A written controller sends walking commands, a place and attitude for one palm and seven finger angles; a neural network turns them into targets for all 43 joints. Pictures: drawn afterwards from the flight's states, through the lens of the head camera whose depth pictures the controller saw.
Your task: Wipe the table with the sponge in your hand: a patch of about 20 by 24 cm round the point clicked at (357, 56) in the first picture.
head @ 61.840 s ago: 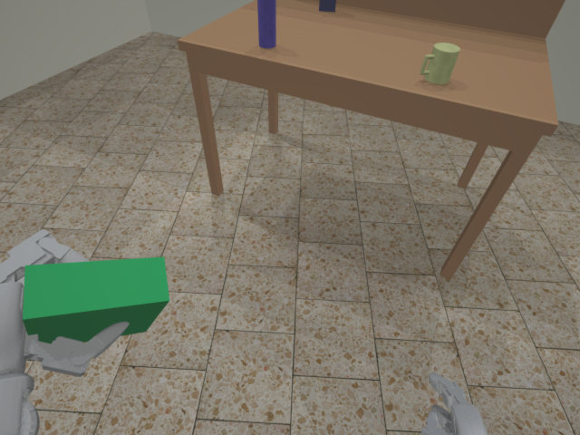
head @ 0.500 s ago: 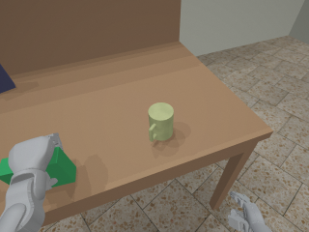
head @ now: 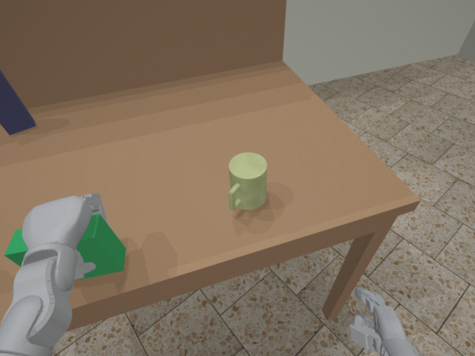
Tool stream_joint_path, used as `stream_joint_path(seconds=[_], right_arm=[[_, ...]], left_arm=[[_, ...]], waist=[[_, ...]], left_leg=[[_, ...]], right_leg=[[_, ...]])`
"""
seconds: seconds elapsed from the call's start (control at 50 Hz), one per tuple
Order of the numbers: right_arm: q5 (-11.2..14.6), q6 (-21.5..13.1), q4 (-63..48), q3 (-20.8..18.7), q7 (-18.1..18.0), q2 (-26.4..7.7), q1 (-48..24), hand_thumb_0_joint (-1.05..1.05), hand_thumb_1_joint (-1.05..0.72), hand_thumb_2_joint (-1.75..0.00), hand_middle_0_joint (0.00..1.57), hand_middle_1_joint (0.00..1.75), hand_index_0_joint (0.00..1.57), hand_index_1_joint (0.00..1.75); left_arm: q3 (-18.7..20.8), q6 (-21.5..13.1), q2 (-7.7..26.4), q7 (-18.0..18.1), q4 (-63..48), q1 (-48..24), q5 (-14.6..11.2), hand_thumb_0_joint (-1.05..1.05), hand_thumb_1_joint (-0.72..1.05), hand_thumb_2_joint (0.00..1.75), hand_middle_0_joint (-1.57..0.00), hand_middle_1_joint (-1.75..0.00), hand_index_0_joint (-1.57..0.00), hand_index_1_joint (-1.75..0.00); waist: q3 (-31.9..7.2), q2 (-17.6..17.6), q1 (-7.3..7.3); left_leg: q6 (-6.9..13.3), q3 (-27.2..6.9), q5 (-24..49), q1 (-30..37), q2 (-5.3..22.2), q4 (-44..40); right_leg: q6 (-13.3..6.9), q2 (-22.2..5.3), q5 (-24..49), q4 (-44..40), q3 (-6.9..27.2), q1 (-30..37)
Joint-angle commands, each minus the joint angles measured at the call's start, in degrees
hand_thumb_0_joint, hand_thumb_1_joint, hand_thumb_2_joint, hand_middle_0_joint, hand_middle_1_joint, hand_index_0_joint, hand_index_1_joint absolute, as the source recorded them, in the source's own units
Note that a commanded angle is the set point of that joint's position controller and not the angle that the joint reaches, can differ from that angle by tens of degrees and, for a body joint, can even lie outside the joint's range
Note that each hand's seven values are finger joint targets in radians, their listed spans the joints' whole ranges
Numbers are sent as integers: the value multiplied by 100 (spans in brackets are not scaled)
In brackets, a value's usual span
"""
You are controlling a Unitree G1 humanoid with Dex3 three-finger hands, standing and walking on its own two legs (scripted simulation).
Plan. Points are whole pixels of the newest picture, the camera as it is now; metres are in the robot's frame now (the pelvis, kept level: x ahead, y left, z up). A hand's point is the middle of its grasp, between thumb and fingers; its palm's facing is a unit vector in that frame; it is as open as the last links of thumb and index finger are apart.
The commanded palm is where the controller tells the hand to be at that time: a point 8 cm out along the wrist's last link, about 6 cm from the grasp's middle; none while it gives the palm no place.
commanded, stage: lift the sponge slowly off the table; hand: left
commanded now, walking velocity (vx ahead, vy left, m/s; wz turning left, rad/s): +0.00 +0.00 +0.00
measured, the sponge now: (78, 256) +0.23 +0.33 +0.04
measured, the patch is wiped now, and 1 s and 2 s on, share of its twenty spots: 1.00 1.00 1.00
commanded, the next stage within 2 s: bring the sponge back beside the body in 1.46 s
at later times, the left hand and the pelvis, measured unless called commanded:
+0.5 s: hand (74, 220) +0.26 +0.31 +0.12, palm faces +0.03 -0.05 -1.00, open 9.1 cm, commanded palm +0.23 +0.31 +0.19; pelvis -0.01 -0.02 +0.00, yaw +0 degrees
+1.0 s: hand (56, 204) +0.26 +0.32 +0.15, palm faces +0.07 -0.04 -1.00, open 9.1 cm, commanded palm +0.23 +0.32 +0.22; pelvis -0.01 -0.01 +0.00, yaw +0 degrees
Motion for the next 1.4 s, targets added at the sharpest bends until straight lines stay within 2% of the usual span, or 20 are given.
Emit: stream_joint_path(seconds=[0.0, 0.04, 0.14, 0.22, 0.34, 0.36, 0.42, 0.44, 0.56, 0.68, 0.84, 0.86, 0.9, 0.94, 1.0, 1.12, 1.16, 1.24, 1.34, 1.38], right_arm=[[-16, -255, -925, -256, -36, -689, -1017, 0, -90, -90, 20, 30, 20, 30], [11, -268, -1027, -225, -24, -677, -1265, 0, -90, -90, 20, 30, 20, 30], [63, -250, -1020, -185, -62, -693, -1363, 0, -90, -90, 20, 30, 20, 30], [48, -239, -960, -228, -108, -713, -1160, 0, -90, -90, 20, 30, 20, 30], [44, -307, -994, -174, -157, -722, -1292, 0, -90, -90, 20, 30, 20, 30], [20, -332, -986, -177, -162, -699, -1113, 0, -90, -90, 20, 30, 20, 30], [23, -245, -921, -210, -131, -727, -1099, 0, -90, -90, 20, 30, 20, 30], [46, -283, -1015, -170, -113, -704, -1311, 0, -90, -90, 20, 30, 20, 30], [59, -285, -1012, -179, -109, -731, -1177, 0, -90, -90, 20, 30, 20, 30], [51, -294, -1002, -187, -160, -761, -1094, 0, -90, -90, 20, 30, 20, 30], [77, -317, -1050, -141, -163, -735, -1279, 0, -90, -90, 20, 30, 20, 30], [54, -322, -1015, -162, -161, -734, -1109, 0, -90, -90, 20, 30, 20, 30], [52, -295, -1047, -165, -117, -715, -1124, 0, -90, -90, 20, 30, 20, 30], [88, -310, -1121, -117, -107, -697, -1392, 0, -90, -90, 20, 30, 20, 30], [85, -243, -1042, -133, -107, -748, -1230, 0, -90, -90, 20, 30, 20, 30], [79, -287, -1126, -120, -90, -692, -1296, 0, -90, -90, 20, 30, 20, 30], [71, -340, -1158, -74, -77, -663, -1321, 0, -90, -90, 20, 30, 20, 30], [95, -254, -1145, -60, -30, -687, -1576, 0, -90, -90, 20, 30, 20, 30], [136, -247, -1218, -3, 13, -638, -1739, 0, -90, -90, 20, 30, 20, 30], [127, -208, -1073, -26, -13, -694, -1509, 0, -90, -90, 20, 30, 20, 30]], left_arm=[[1055, 19, 1633, 284, -1122, -1448, 192, 0, 10, 130, -120, -160, -120, -160], [1199, 72, 1777, 262, -1297, -1428, 153, 0, 10, 130, -120, -160, -120, -160], [1043, 207, 1750, 104, -1082, -1808, 91, 0, 10, 130, -120, -160, -120, -160], [855, 164, 1653, -57, -1012, -1926, 91, 0, 10, 130, -120, -160, -120, -160], [1285, -15, 2216, -129, -1034, -2290, 124, 0, 10, 130, -120, -160, -120, -160], [1265, -33, 2152, -110, -953, -2254, 132, 0, 10, 130, -120, -160, -120, -160], [1393, -62, 2234, -116, -796, -2095, 47, 0, 10, 130, -120, -160, -120, -160], [1411, -71, 2276, -135, -1019, -2238, 30, 0, 10, 130, -120, -160, -120, -160], [1188, 77, 2072, -273, -793, -2222, -82, 0, 10, 130, -120, -160, -120, -160], [1419, -15, 2454, -413, -759, -2417, -80, 0, 10, 130, -120, -160, -120, -160], [1528, -130, 2610, -451, -850, -2867, -90, 0, 10, 130, -120, -160, -120, -160], [1588, -113, 2639, -432, -827, -2781, -85, 0, 10, 130, -120, -160, -120, -160], [1374, -73, 2390, -466, -947, -2674, -150, 0, 10, 130, -120, -160, -120, -160], [1353, 27, 2373, -523, -997, -2809, -174, 0, 10, 130, -120, -160, -120, -160], [1195, 159, 2310, -599, -761, -2887, -146, 0, 10, 130, -120, -160, -120, -160], [1053, 215, 2213, -669, -1242, -3053, -85, 0, 10, 130, -120, -160, -120, -160], [1163, 248, 2325, -650, -1409, -3266, -21, 0, 10, 130, -120, -160, -120, -160], [1413, 459, 2572, -623, -1300, -3241, -18, 0, 10, 130, -120, -160, -120, -160], [984, 742, 2197, -735, -1397, -3543, -65, 0, 10, 130, -120, -160, -120, -160], [811, 825, 2104, -820, -911, -3517, -36, 0, 10, 130, -120, -160, -120, -160]], waist=[[-1183, -31, -35], [-1139, 43, 23], [-936, -5, -53], [-1114, -77, -100], [-1180, -28, -55], [-1380, -41, -6], [-1215, -47, 4], [-1222, 158, 8], [-1191, 21, -39], [-1241, -175, -55], [-1172, 95, -38], [-1413, 124, 20], [-1384, 164, 5], [-1171, 171, -20], [-1116, 35, -34], [-1416, 33, 19], [-1556, 17, 66], [-1244, -36, 112], [-1277, 270, 90], [-1139, 21, 13]], left_leg=[[37, -207, 2062, 321, -18, -326], [42, -231, 1981, 341, -42, -363], [56, -202, 1690, 311, -60, -428], [88, -150, 1807, 396, -73, -358], [87, -162, 1736, 422, -103, -372], [92, -112, 1893, 414, -125, -315], [82, -106, 1907, 373, -125, -311], [64, -157, 1870, 407, -122, -367], [79, -94, 1872, 329, -113, -299], [110, -115, 1824, 339, -118, -288], [69, -183, 1763, 393, -101, -380], [67, -132, 1913, 411, -115, -328], [55, -173, 2006, 429, -101, -365], [38, -204, 1826, 384, -67, -430], [37, -199, 1699, 311, -57, -505], [43, -241, 1955, 538, -41, -534], [17, -252, 2011, 554, -20, -553], [-9, -268, 1822, 383, 1, -646], [-31, -271, 1816, 429, 16, -698], [-31, -235, 1678, 382, 24, -716]], right_leg=[[-281, 105, 1747, -103, 257, 517], [-316, 132, 1700, -131, 435, 553], [-289, 116, 1371, -244, 436, 413], [-219, 48, 1552, -219, 281, 478], [-270, 73, 1555, -253, 503, 570], [-247, 11, 1718, -161, 358, 722], [-232, 17, 1824, -207, 401, 684], [-292, 56, 1742, -238, 532, 675], [-215, -20, 1752, -192, 354, 628], [-186, -32, 1753, -208, 369, 634], [-279, 9, 1557, -298, 507, 583], [-255, -52, 1701, -196, 386, 760], [-245, -43, 1804, -204, 310, 741], [-285, -1, 1570, -277, 438, 594], [-228, -25, 1359, -300, 249, 530], [-248, -13, 1500, -252, 223, 633], [-290, -14, 1477, -192, 240, 741], [-339, 43, 1352, -274, 430, 646], [-342, 33, 1245, -302, 356, 575], [-282, 5, 1081, -350, 219, 430]])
